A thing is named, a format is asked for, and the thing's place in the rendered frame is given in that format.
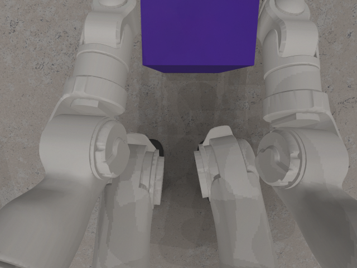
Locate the carton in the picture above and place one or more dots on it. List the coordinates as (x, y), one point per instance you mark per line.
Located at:
(198, 36)

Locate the robot right shin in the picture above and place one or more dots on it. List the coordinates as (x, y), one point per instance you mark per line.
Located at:
(246, 150)

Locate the robot right thigh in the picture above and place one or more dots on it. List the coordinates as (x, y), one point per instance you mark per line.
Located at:
(241, 223)

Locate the robot left upper arm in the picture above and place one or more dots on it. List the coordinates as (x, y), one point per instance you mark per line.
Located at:
(44, 227)

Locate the robot right upper arm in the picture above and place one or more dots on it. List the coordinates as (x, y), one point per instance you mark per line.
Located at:
(306, 168)

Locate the robot left forearm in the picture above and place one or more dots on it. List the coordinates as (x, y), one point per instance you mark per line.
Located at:
(97, 87)

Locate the robot right forearm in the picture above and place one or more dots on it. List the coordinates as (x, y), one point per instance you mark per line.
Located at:
(291, 67)

